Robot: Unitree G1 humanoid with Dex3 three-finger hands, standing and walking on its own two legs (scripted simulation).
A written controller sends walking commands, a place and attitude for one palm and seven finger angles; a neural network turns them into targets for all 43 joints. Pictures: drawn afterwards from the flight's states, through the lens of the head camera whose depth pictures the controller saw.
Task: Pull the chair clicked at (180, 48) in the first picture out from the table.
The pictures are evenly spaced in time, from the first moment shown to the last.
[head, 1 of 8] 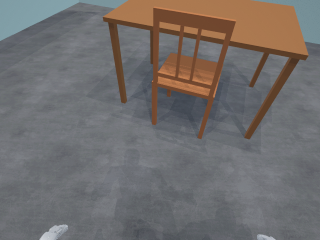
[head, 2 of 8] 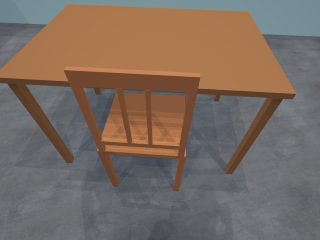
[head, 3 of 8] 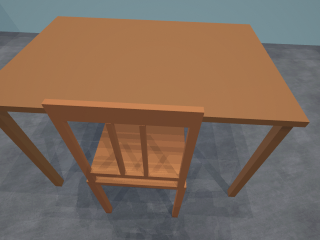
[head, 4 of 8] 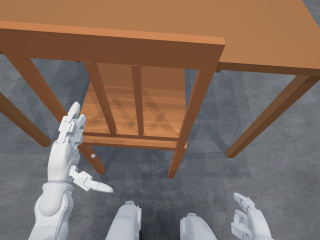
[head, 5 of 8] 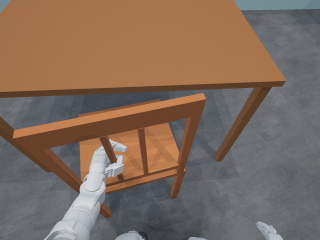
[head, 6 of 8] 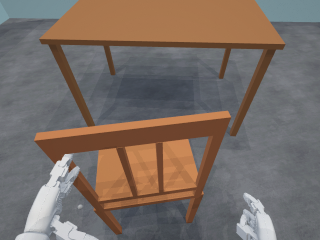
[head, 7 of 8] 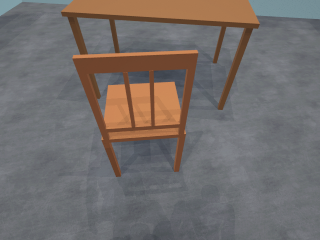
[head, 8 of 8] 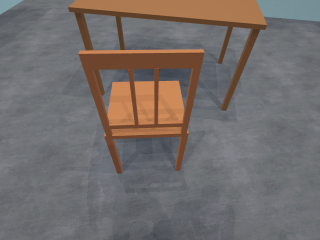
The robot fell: no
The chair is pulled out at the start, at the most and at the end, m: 0.00 0.53 0.53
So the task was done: yes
